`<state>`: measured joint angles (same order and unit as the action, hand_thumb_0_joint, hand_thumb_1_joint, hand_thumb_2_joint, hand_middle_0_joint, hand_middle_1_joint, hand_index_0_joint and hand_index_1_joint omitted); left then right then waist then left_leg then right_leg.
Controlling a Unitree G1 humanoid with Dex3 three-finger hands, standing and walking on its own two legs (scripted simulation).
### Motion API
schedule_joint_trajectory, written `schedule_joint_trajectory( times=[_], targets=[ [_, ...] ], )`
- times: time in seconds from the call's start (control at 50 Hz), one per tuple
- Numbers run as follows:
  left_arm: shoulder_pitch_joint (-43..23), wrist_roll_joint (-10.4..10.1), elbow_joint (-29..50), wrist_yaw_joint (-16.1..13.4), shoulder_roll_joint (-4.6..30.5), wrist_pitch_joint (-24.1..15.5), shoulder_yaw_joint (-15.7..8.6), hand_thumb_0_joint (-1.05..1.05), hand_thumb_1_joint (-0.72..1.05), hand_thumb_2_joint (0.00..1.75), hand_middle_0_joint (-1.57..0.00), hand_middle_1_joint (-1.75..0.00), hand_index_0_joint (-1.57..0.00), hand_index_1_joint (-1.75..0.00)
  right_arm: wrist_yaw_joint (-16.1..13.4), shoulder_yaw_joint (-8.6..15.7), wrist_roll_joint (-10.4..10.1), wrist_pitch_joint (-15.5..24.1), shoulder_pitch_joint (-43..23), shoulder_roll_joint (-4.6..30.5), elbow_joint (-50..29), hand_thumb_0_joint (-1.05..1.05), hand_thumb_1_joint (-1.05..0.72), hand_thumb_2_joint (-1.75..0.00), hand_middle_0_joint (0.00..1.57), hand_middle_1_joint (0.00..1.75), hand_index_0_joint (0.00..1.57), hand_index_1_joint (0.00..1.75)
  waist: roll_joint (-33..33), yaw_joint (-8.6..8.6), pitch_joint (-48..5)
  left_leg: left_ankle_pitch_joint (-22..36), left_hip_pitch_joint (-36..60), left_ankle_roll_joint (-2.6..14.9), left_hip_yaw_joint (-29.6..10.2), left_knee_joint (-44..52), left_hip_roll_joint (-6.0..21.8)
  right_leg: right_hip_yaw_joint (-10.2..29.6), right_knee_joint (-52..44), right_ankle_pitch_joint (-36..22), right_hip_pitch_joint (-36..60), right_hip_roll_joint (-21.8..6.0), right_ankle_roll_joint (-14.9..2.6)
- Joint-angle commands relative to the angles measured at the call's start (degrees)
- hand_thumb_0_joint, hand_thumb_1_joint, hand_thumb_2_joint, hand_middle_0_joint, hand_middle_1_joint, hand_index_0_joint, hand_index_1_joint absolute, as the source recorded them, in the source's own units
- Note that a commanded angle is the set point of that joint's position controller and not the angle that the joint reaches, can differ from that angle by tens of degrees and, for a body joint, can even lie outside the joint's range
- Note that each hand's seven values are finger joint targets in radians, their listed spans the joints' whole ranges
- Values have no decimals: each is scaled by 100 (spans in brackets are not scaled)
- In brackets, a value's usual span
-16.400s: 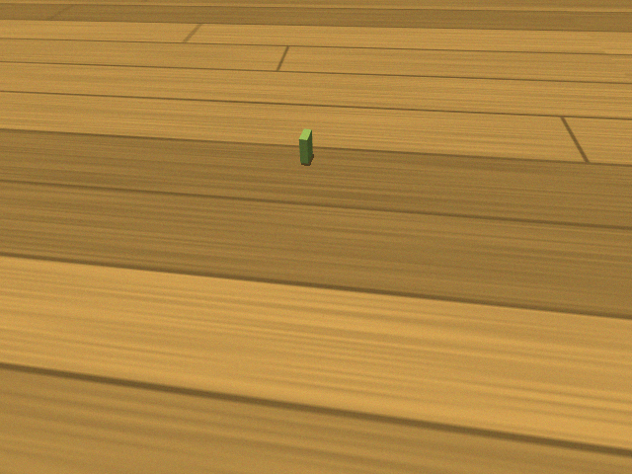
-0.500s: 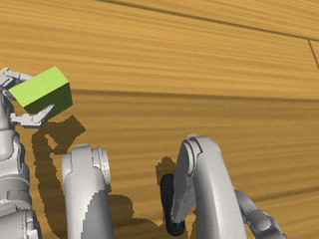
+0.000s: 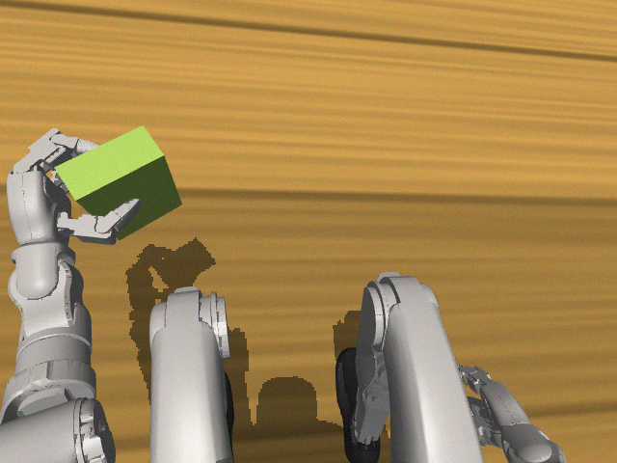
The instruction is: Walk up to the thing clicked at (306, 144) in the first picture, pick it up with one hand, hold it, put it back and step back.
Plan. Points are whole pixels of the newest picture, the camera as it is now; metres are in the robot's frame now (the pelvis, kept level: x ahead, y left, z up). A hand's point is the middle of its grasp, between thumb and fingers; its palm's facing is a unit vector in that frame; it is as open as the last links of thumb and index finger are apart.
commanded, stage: settle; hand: left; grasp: from the side
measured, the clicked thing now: (129, 189) +0.45 +0.24 -0.06
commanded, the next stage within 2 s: lift in 0.46 s
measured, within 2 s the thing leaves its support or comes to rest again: neither
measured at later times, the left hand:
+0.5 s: hand (91, 182) +0.43 +0.26 -0.01, palm faces +0.21 -0.98 -0.06, open 9.0 cm
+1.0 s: hand (67, 168) +0.42 +0.25 +0.06, palm faces +0.18 -0.98 -0.03, open 8.9 cm
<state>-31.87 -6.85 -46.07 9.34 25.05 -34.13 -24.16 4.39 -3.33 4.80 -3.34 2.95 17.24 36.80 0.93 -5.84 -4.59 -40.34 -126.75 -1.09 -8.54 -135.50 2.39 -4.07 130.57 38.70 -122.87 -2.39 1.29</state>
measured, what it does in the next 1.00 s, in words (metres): rises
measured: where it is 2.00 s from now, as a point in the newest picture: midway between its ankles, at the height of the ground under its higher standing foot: (289, 439)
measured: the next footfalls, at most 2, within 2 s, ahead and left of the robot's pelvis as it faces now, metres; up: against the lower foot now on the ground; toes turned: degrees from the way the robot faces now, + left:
none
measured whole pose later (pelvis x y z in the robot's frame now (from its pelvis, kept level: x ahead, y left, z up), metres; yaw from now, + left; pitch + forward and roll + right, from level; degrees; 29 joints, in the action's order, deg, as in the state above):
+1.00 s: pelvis +0.00 +0.00 +0.06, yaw +3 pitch +32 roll -5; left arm -29.5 -8.9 -40.7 12.0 20.6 -29.6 -22.7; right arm 2.1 -0.7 1.5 -1.4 6.3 15.6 36.3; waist -0.3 -4.6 -9.0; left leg -39.2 -117.1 -0.6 -5.3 -123.5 2.5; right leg -2.4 120.3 38.3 -114.3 -3.0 1.2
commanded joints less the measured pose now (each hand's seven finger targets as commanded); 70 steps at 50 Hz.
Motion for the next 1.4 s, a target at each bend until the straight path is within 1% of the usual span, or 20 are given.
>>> schedule_joint_trajectory(
  times=[0.0,0.16,0.22,0.28,0.3,0.36,0.56,0.66,0.7,0.78,0.8,0.84,0.9,0.98,1.02,1.1,1.12,1.16,1.26,1.38],
  targets=[
    [-1165,-62,799,-34,1163,-340,-284,0,18,121,-121,-135,-122,-136,-135,505,-30,116,597,1204,-380,0,-89,-89,20,30,20,30,-869,-1,-3627,735,2462,240,496,1765,-146,-275,-1427,-867,1994,288,-327],
    [-1597,-27,1165,6,1048,-382,-121,0,18,127,-126,-140,-126,-141,-168,568,-18,167,749,1114,-247,0,-89,-90,20,30,20,30,-1060,-3,-3781,805,2729,227,561,1917,-158,-193,-1558,-910,2103,255,-343],
    [-1493,-53,901,-32,1060,-347,-265,0,16,128,-129,-142,-129,-143,-177,598,-50,186,710,1130,-339,0,-89,-90,20,30,20,30,-914,-9,-3764,740,2737,243,549,1977,-163,-194,-1619,-828,2093,259,-337],
    [-1737,-11,1009,-51,858,-407,-73,0,18,132,-130,-144,-130,-146,-169,581,-14,188,835,1061,-207,0,-89,-90,20,30,20,30,-963,-73,-3743,780,2786,228,555,2024,-172,-190,-1645,-883,2113,247,-344],
    [-1628,-8,899,-67,1071,-403,-285,0,18,132,-131,-145,-131,-147,-180,585,-35,206,792,1091,-260,0,-89,-90,20,30,20,30,-894,22,-3744,814,2843,231,562,2043,-165,-171,-1672,-883,2116,251,-343],
    [-1719,38,847,-49,912,-419,-90,0,18,134,-132,-146,-132,-148,-170,589,-26,214,773,1045,-240,0,-89,-90,20,30,20,30,-913,-30,-3662,637,2782,240,582,2112,-174,-162,-1721,-728,2102,251,-346],
    [-1914,43,864,-44,997,-470,-146,0,14,129,-134,-149,-137,-147,-170,582,-24,231,886,1019,-203,0,-92,-90,20,30,20,30,-959,-3,-3917,748,2944,234,623,2205,-191,-125,-1790,-823,2260,230,-341],
    [-1593,-50,730,57,1022,-413,-272,0,7,121,-128,-144,-131,-143,-192,646,-92,252,838,1087,-299,0,-92,-90,20,30,20,30,-896,43,-3855,628,3062,240,582,2359,-187,-143,-1862,-696,2200,224,-343],
    [-1924,-137,1215,159,967,-453,-160,0,5,121,-126,-144,-129,-142,-202,633,-104,269,877,1043,-289,0,-92,-90,20,30,20,30,-960,49,-4095,684,3109,241,640,2355,-196,-102,-1910,-768,2428,213,-340],
    [-1614,-226,1221,294,967,-272,-206,0,7,119,-124,-141,-127,-139,-262,667,-195,296,922,1005,-350,0,-92,-90,20,30,20,30,-887,84,-4168,792,3189,253,659,2494,-195,-63,-2096,-847,2648,203,-332],
    [-1181,-250,852,306,849,-178,-178,0,7,118,-124,-140,-128,-138,-274,697,-230,301,867,1063,-402,0,-91,-90,20,30,20,30,-735,91,-4001,701,3205,261,631,2574,-188,-72,-2160,-750,2554,203,-334],
    [-1637,-309,1751,305,993,-191,-202,0,8,118,-122,-139,-126,-138,-299,706,-252,298,920,1032,-461,0,-91,-90,20,30,20,30,-1033,171,-4304,695,3466,232,615,2709,-184,-46,-2230,-764,2675,191,-358],
    [-1505,-326,1836,267,754,-16,-13,0,7,118,-121,-138,-125,-137,-325,690,-320,321,904,955,-475,0,-91,-90,20,30,20,30,-865,92,-4104,676,3464,235,561,2871,-177,-47,-2388,-767,2736,191,-356],
    [-1025,-350,2002,219,839,175,-106,0,6,119,-123,-140,-126,-138,-370,740,-393,352,855,947,-590,0,-90,-89,20,30,20,30,-814,201,-3953,560,3623,256,569,3118,-157,12,-2690,-633,2921,192,-347],
    [-1047,-377,2357,244,465,281,231,0,7,119,-121,-139,-125,-137,-390,734,-415,363,864,857,-570,0,-90,-89,20,30,20,30,-813,151,-3899,496,3724,260,563,3264,-157,26,-2863,-610,3024,184,-341],
    [-681,-427,2904,109,572,510,66,0,12,119,-120,-138,-124,-136,-438,768,-507,384,866,836,-676,0,-89,-89,20,30,20,30,-804,295,-4054,591,4157,235,476,3632,-137,35,-3105,-694,3332,172,-344],
    [-652,-424,2963,91,450,569,239,0,10,119,-120,-138,-124,-136,-452,750,-531,387,809,806,-706,0,-89,-89,20,30,20,30,-867,288,-3919,507,4297,229,456,3755,-127,47,-3203,-633,3334,166,-341],
    [-376,-407,3049,10,383,714,254,0,12,120,-120,-139,-124,-137,-484,778,-572,410,757,828,-730,0,-89,-89,20,30,20,30,-883,339,-3767,450,4553,205,342,3998,-98,33,-3296,-651,3278,163,-348],
    [-8,-434,3776,-177,277,993,437,0,13,119,-117,-136,-121,-134,-575,798,-648,447,809,740,-826,0,-89,-89,20,30,20,30,-806,325,-4010,1009,5162,207,422,4337,-111,95,-3816,-1101,4074,153,-325],
    [401,-494,4297,-420,136,1288,587,0,8,122,-120,-141,-124,-139,-675,793,-713,530,751,596,-915,0,-89,-89,20,30,20,30,-431,294,-3753,981,5435,261,568,4840,-129,245,-4699,-1091,5155,172,-240]
  ],
)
